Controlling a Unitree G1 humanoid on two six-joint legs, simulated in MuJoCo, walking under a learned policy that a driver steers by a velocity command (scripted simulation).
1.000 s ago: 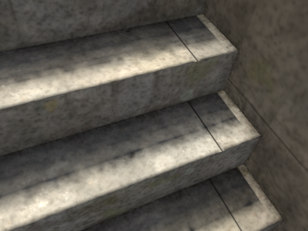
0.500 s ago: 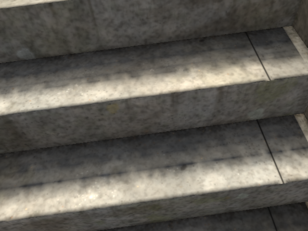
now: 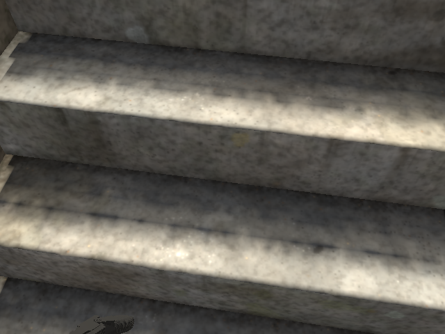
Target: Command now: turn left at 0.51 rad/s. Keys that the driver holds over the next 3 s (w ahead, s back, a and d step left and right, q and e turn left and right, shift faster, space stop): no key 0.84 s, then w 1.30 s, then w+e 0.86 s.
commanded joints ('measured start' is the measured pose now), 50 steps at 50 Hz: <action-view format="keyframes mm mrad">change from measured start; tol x32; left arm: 1 134 60 38 -22 -29 -30 39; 50 360 107 75 466 -8 -53 16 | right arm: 1 -53 -110 -33 -70 9 -19 3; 50 137 53 52 195 53 -78 37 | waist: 1 92 174 -171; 4 73 -297 -277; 24 53 199 -79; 50 111 -141 83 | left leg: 1 79 247 -299 -104 519 132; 4 -227 -42 -7 552 -363 -48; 6 -288 27 -79 959 -216 -83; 17 27 64 206 47 -84 -29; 25 26 324 -184 -366 -180 156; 40 172 227 45 -284 190 62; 50 -313 150 129 24 -214 95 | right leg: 1 266 -2 -2 -382 189 -28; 4 425 -421 476 -545 777 -242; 8 226 -200 304 -566 71 -267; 42 340 -120 85 -584 337 -90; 50 356 -236 384 -650 -338 -275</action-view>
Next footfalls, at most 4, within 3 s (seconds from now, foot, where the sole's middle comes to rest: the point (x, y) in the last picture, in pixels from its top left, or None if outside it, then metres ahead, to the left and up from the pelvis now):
0.06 right None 0.05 -0.10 -0.76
0.42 left None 0.06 0.08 -0.76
1.28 left None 0.11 0.18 -0.76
1.66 right None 0.34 0.02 -0.57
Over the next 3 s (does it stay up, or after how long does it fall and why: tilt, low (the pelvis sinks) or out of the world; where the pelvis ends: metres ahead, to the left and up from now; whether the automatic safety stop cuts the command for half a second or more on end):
stays up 0.71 -0.01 0.50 its command is cut before an obstacle after 2.0 s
